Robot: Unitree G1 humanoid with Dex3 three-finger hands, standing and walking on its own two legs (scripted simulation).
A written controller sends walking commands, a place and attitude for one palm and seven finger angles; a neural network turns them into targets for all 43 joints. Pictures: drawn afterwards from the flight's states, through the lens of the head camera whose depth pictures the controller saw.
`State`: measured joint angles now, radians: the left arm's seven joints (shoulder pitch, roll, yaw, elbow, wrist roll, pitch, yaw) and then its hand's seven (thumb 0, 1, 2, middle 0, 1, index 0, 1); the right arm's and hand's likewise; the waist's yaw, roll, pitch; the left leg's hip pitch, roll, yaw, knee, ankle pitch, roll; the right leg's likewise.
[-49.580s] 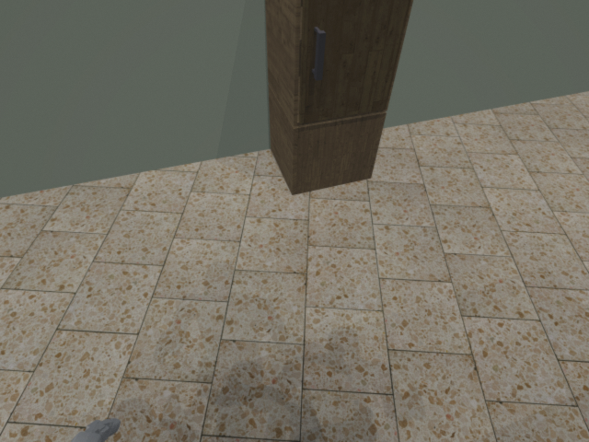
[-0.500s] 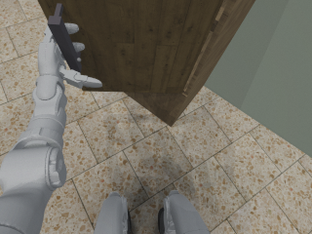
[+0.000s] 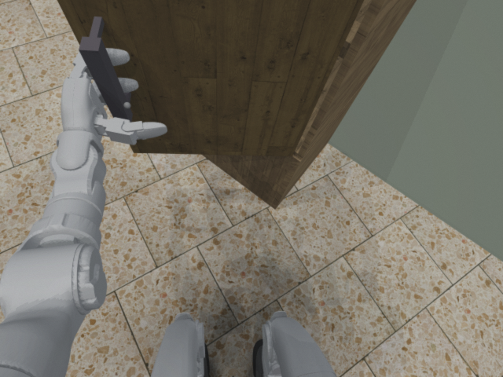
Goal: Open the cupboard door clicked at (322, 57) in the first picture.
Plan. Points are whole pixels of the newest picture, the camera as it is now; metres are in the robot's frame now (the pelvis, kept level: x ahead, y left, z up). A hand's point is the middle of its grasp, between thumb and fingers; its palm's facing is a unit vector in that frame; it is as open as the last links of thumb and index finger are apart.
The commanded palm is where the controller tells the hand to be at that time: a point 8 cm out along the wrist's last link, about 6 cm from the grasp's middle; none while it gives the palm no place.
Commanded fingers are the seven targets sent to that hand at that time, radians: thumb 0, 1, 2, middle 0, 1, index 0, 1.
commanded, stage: close the thumb around the handle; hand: left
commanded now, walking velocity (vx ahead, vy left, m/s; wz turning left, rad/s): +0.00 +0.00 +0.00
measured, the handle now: (112, 76) +0.57 +0.18 +0.05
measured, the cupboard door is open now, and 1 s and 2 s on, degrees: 39 51 84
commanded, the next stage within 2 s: pull the door open along its arc in 0.46 s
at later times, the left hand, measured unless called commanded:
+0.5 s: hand (126, 107) +0.51 +0.16 +0.05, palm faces +0.02 -1.00 -0.01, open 5.8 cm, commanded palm +0.49 +0.17 +0.05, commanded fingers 0.00 0.90 0.90 -0.40 -1.35 -0.40 -1.35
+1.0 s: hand (128, 146) +0.44 +0.15 +0.05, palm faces -0.03 -1.00 -0.01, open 6.1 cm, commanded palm +0.39 +0.20 +0.05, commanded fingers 0.00 0.90 0.90 -0.40 -1.35 -0.40 -1.35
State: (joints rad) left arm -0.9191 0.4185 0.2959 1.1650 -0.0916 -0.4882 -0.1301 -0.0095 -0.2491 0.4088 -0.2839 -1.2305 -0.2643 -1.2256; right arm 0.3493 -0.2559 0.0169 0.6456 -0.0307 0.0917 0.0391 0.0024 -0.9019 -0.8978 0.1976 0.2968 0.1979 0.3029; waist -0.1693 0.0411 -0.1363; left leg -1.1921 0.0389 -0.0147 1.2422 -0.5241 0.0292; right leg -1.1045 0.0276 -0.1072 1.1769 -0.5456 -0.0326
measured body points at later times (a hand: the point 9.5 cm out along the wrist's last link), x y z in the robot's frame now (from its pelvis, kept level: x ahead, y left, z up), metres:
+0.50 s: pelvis +0.00 +0.01 +0.00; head +0.15 +0.03 +0.42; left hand +0.51 +0.21 +0.05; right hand +0.00 -0.25 -0.12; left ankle +0.02 +0.10 -0.63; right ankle +0.00 -0.11 -0.63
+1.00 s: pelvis +0.01 +0.00 +0.02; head +0.13 +0.01 +0.45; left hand +0.44 +0.20 +0.05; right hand +0.04 -0.25 -0.10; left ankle +0.02 +0.10 -0.63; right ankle +0.00 -0.11 -0.63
